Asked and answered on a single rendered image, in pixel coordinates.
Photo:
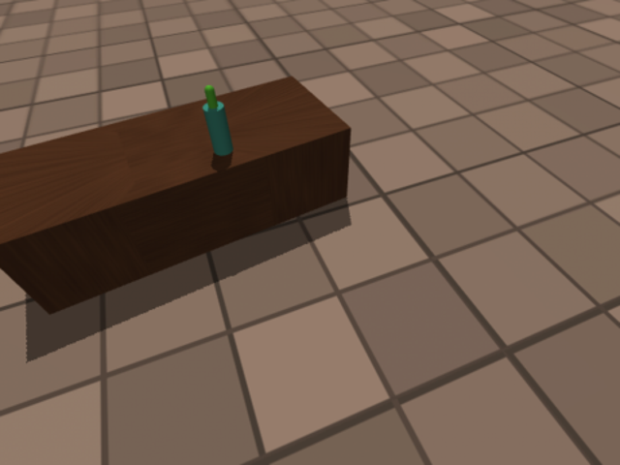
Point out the bottle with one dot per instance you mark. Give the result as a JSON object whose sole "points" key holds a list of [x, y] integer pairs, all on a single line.
{"points": [[217, 123]]}

